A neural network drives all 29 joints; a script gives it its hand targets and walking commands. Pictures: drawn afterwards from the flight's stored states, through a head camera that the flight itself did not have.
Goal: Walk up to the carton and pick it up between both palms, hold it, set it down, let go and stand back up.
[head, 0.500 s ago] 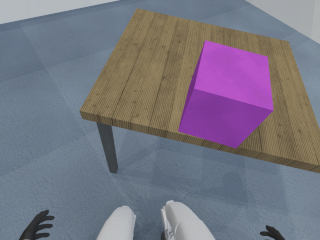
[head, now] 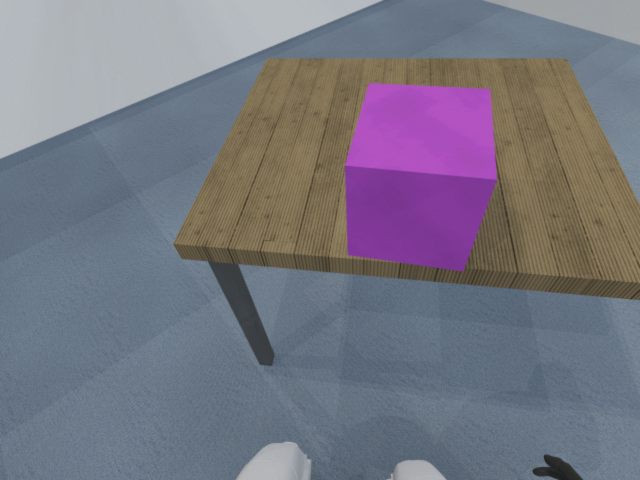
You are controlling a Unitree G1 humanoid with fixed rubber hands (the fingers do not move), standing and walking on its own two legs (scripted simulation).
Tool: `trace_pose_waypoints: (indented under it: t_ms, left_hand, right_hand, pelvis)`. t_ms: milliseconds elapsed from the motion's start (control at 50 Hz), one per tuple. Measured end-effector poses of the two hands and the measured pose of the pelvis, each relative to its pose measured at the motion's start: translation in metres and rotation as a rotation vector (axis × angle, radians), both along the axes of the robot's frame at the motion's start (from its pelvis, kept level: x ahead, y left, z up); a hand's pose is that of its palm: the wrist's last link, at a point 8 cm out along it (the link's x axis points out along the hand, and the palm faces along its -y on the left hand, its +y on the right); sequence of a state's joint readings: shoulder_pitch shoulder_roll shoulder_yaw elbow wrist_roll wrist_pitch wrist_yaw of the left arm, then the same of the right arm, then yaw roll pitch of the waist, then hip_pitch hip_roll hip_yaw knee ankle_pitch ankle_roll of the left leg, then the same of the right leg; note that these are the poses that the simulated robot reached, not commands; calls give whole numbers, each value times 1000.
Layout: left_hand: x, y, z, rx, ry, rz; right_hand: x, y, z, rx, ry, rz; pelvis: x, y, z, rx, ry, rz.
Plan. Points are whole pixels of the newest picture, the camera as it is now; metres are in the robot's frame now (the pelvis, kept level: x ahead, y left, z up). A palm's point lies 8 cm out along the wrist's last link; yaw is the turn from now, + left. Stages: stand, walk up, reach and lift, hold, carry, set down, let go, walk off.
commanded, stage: walk up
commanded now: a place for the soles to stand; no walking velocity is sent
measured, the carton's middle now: (415, 176) +0.56 -0.11 +0.03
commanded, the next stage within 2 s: none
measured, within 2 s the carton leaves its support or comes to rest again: neither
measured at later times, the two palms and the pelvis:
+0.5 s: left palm out of the picture +0.09 +0.28 -0.09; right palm (629, 468) +0.17 -0.34 -0.09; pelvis +0.03 -0.04 +0.00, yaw -1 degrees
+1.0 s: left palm out of the picture +0.07 +0.29 -0.08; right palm (616, 463) +0.17 -0.33 -0.10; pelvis +0.03 -0.03 +0.00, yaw -1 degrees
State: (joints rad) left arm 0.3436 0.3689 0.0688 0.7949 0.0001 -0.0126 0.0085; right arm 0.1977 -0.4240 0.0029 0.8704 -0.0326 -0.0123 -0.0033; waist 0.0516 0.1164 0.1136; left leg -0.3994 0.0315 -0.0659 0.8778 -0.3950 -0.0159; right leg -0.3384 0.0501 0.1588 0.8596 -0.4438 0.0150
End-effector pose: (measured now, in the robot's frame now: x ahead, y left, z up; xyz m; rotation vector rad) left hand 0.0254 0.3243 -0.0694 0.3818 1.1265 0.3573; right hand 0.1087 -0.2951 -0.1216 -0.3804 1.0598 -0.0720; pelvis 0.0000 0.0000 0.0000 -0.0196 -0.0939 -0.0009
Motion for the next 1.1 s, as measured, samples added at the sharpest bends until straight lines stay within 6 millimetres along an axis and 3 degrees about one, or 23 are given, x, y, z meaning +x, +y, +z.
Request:
trace_pose_waypoints:
  t_ms: [60, 140, 260, 340, 440, 540, 600, 700, 780, 880, 980, 1100]
  left_hand:
    - [21, 0, 4, 13, -44, -29]
    - [29, -10, 0, 18, -53, -62]
    - [26, -27, -9, -30, -11, -51]
    - [39, -28, -13, -48, -16, -52]
    - [62, -35, -15, -34, -77, -76]
    - [57, -47, -14, -45, -63, -87]
    - [51, -41, -12, -39, -37, -78]
    - [59, -29, -9, -18, -30, -82]
    - [67, -31, -8, 1, -59, -101]
    - [54, -41, -8, -16, -38, -105]
    - [40, -35, -11, -19, -3, -85]
    - [56, -38, -9, -15, -61, -100]
  right_hand:
    - [-17, 3, 0, 22, 35, -19]
    - [-19, -14, 5, 11, 56, -38]
    - [14, -41, 17, -69, 24, -5]
    - [37, -38, 27, -77, -31, 15]
    - [49, -41, 31, -63, -71, 7]
    - [62, -47, 27, -58, -75, 0]
    - [67, -43, 25, -54, -77, 4]
    - [63, -29, 24, -30, -76, 7]
    - [54, -33, 23, -21, -65, -7]
    - [56, -45, 20, -36, -55, -10]
    - [62, -39, 22, -42, -77, 3]
    - [48, -39, 28, -31, -89, -5]
  pelvis:
    - [4, -7, 3, 10, 0, 1]
    - [11, -24, 1, 31, 17, -3]
    - [23, -20, 2, 17, 35, -9]
    - [28, -17, 3, 16, 40, -6]
    - [33, -30, 1, 34, 33, -6]
    - [33, -34, 1, 28, 37, -15]
    - [35, -28, 1, 19, 42, -15]
    - [34, -26, 3, 20, 32, -11]
    - [34, -35, 2, 33, 31, -12]
    - [30, -37, 1, 28, 34, -19]
    - [29, -29, 1, 19, 34, -18]
    - [24, -36, 3, 28, 4, -16]
